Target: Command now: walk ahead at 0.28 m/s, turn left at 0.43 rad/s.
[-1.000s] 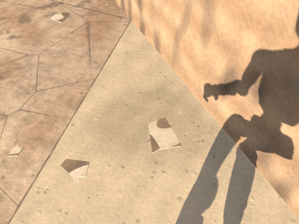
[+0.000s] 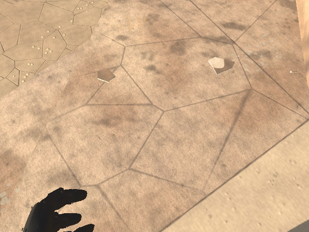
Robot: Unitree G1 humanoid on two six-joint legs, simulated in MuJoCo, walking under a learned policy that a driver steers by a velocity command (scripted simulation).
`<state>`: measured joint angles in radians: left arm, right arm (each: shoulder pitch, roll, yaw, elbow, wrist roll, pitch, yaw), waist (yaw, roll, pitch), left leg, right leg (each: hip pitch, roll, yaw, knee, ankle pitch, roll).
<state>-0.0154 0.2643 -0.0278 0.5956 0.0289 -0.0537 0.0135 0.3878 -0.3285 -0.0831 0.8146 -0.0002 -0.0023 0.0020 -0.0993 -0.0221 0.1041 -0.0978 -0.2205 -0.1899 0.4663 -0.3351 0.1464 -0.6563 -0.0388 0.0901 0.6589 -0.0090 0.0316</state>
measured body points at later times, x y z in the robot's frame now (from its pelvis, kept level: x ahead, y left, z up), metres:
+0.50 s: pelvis +0.11 -0.05 +0.01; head +0.15 -0.05 +0.46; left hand +0.25 +0.22 -0.11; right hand +0.18 -0.34 -0.10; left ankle +0.16 +0.06 -0.73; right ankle +0.22 -0.12 -0.73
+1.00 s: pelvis +0.11 -0.08 +0.01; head +0.13 -0.11 +0.46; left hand +0.37 +0.05 -0.08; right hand +0.03 -0.34 -0.13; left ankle +0.13 +0.05 -0.67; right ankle +0.05 -0.17 -0.73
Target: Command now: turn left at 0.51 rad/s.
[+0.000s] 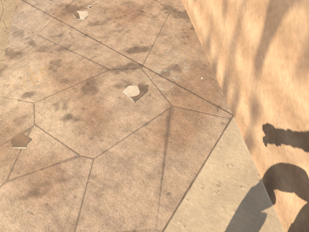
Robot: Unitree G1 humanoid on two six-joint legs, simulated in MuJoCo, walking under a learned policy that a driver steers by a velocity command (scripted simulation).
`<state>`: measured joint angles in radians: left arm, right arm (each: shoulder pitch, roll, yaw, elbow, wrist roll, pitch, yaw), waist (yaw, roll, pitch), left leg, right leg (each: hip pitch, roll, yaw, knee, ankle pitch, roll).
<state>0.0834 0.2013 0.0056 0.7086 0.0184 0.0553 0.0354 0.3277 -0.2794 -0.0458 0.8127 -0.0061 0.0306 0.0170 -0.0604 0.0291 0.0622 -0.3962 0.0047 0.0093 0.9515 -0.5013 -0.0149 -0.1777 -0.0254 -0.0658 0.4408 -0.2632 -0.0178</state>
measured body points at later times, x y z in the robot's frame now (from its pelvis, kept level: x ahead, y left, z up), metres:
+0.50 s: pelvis -0.01 +0.04 +0.00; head +0.02 +0.08 +0.45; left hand -0.01 +0.34 -0.13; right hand +0.22 -0.19 -0.09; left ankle -0.02 +0.10 -0.74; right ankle +0.07 -0.10 -0.68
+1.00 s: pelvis +0.02 +0.02 +0.00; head +0.07 +0.01 +0.45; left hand +0.04 +0.33 -0.10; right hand +0.22 -0.23 -0.11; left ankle +0.01 +0.16 -0.69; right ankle +0.03 -0.07 -0.74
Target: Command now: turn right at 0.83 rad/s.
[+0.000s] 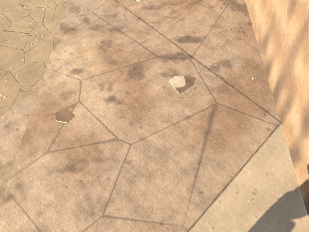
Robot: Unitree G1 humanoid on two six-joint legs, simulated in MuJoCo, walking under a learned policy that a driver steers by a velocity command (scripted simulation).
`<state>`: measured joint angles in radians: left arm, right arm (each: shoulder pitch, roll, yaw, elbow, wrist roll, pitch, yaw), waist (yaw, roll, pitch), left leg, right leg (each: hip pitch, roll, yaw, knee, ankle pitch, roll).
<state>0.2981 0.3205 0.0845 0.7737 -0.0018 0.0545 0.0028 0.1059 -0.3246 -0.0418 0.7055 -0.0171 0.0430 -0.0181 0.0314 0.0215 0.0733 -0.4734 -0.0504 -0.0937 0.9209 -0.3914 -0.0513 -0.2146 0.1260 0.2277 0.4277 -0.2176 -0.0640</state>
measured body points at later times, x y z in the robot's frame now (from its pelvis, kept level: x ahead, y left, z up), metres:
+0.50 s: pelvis +0.04 +0.04 +0.00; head +0.08 +0.05 +0.45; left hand +0.23 +0.29 -0.12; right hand +0.06 -0.25 -0.11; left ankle +0.07 +0.13 -0.74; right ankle -0.01 -0.08 -0.71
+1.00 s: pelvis +0.15 +0.05 -0.01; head +0.19 +0.04 +0.43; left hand +0.05 +0.31 -0.13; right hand +0.42 -0.12 -0.12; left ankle +0.23 +0.21 -0.70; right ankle +0.03 -0.08 -0.74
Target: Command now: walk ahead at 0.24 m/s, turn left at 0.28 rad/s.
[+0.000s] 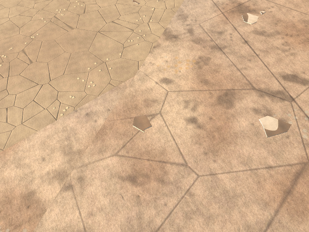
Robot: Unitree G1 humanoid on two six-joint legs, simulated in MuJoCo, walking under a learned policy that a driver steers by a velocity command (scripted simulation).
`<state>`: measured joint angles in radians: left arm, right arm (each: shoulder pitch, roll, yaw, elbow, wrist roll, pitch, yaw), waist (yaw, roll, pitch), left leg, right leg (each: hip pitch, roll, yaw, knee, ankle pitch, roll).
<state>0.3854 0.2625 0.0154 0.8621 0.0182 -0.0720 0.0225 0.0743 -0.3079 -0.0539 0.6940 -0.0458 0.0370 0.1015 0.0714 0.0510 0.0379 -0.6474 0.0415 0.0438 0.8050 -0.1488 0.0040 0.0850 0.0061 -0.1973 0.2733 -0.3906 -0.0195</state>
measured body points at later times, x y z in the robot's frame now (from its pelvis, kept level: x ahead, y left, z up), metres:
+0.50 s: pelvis +0.12 +0.00 +0.00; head +0.15 -0.02 +0.45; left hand +0.28 +0.24 -0.12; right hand +0.18 -0.28 -0.12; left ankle +0.14 +0.10 -0.73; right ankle +0.15 -0.10 -0.70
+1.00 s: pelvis +0.18 -0.03 +0.01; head +0.19 -0.03 +0.46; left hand +0.43 +0.12 -0.10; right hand +0.10 -0.30 -0.11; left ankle +0.24 +0.07 -0.69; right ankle +0.13 -0.10 -0.73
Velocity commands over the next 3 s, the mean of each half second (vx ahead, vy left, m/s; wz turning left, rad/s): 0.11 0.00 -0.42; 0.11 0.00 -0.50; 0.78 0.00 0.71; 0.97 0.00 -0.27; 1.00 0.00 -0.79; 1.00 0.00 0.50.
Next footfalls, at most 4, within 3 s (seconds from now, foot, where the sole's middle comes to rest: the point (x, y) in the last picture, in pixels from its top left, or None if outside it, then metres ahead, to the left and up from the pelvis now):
0.08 left None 0.18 0.10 -0.77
0.56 right None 0.17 -0.12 -0.77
1.12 left None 0.28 0.04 -0.77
1.56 right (232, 185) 0.67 -0.23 -0.77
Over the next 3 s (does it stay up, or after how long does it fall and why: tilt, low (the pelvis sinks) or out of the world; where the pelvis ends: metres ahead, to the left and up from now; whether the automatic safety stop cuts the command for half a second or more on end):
stays up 1.71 -0.61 0.00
